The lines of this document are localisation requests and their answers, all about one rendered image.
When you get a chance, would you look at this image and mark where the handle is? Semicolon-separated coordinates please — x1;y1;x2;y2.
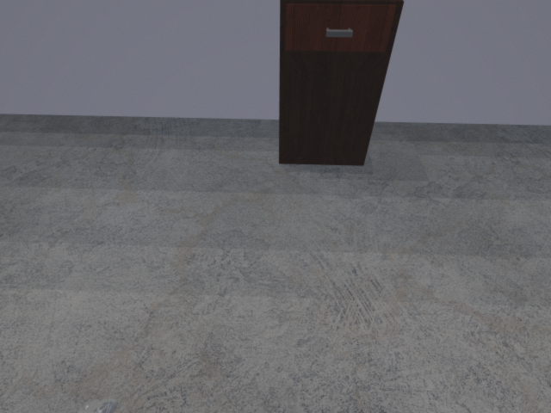
326;28;353;37

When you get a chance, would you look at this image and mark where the cabinet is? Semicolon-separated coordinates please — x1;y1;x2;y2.
279;0;404;166

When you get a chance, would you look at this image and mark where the drawer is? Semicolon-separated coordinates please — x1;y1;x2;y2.
286;3;397;52

